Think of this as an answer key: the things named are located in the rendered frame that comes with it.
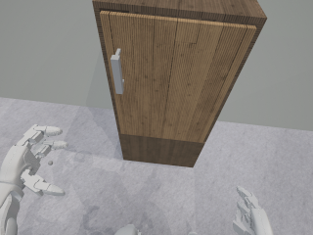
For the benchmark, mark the right robot hand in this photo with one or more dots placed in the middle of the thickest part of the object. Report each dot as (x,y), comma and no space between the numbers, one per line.
(257,221)

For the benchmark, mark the robot left forearm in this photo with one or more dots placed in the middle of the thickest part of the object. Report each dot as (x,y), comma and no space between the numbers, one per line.
(10,197)

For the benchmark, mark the handle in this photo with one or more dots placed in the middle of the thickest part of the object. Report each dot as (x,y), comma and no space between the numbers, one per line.
(117,72)

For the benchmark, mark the cupboard door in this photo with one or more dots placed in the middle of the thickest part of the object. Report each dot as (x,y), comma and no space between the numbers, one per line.
(176,71)

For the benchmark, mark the left robot hand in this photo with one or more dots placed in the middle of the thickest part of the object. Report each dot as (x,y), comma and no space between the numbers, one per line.
(14,168)

